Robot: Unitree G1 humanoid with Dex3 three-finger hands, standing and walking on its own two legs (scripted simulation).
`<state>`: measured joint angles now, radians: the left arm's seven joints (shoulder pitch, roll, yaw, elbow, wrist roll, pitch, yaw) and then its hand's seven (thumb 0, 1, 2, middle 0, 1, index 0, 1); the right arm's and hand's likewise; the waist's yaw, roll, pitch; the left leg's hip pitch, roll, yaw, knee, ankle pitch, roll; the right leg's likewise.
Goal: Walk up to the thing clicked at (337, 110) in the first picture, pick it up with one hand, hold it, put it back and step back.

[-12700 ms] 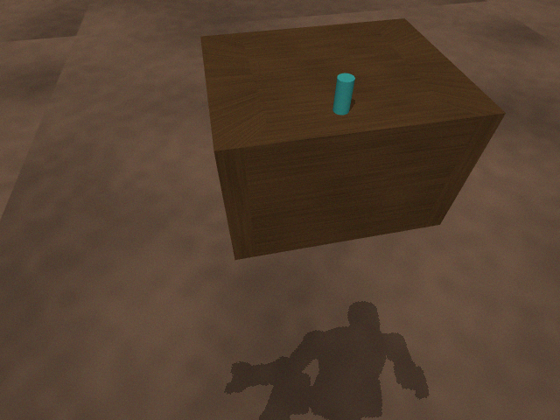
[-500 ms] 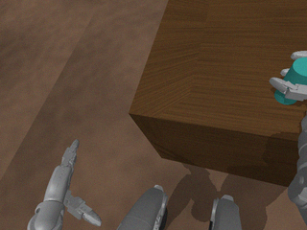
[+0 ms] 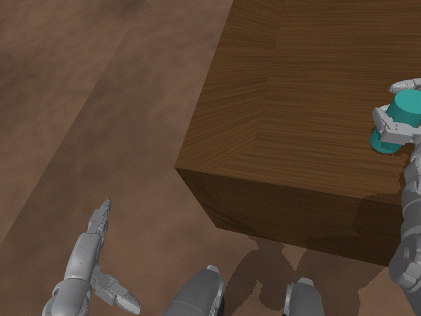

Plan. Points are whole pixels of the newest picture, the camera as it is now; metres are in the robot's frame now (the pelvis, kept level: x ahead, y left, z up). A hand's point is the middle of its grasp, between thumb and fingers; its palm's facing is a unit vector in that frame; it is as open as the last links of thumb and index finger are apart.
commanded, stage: settle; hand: right
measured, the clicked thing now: (397, 123) +0.50 -0.22 +0.01
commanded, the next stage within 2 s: lift in 0.52 s
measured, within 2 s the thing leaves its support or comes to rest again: neither
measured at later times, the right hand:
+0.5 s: hand (402, 103) +0.50 -0.21 +0.06, palm faces +0.16 +0.99 +0.01, open 7.5 cm
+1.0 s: hand (413, 99) +0.48 -0.20 +0.10, palm faces +0.16 +0.99 +0.01, open 7.5 cm
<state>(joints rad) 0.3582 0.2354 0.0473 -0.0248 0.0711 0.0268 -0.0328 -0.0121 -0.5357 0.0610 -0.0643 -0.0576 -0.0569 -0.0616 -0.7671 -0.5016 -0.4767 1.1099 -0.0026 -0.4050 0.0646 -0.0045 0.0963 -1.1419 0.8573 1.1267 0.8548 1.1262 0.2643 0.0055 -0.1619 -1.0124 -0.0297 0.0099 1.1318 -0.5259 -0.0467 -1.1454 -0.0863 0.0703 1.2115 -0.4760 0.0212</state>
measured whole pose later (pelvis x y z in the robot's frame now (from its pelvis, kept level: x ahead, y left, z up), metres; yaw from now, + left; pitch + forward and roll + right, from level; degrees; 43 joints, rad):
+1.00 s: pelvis +0.01 +0.00 +0.04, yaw -1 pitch +17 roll +3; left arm 0.37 0.22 0.06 0.13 0.03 0.01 -0.02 -0.01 -0.51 0.05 -0.05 -0.06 -0.06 -0.05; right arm -0.68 -0.38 -0.40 0.97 0.06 -0.33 0.08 0.00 0.10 -1.15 0.86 1.13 0.86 1.13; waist 0.17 0.00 -0.15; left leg -0.79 -0.01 -0.02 0.96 -0.47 -0.05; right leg -0.89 -0.07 0.02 1.02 -0.42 0.02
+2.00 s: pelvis +0.01 +0.01 +0.08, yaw -2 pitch +1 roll +0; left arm 0.27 0.21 0.09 0.48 -0.02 -0.06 0.08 -0.01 -0.51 0.04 -0.04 -0.05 -0.04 -0.05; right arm -0.26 -0.20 -0.20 0.33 0.17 -0.05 0.02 0.00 0.11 -1.16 0.87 1.11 0.87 1.11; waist 0.03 -0.02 -0.04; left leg -0.33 0.03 -0.03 0.67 -0.36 -0.04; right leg -0.40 -0.04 -0.01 0.65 -0.27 0.03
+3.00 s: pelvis +0.02 +0.02 +0.10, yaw -2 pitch -1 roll +0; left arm 0.22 0.20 0.10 0.63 -0.01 -0.12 0.08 -0.01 -0.52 0.04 -0.05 -0.06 -0.05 -0.05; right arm -0.13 -0.18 -0.20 0.09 0.18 0.09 0.01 0.00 0.11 -1.16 0.88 1.11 0.87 1.11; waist 0.02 -0.03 -0.02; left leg -0.20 0.03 -0.02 0.54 -0.31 -0.03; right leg -0.28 -0.04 0.00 0.53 -0.23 0.03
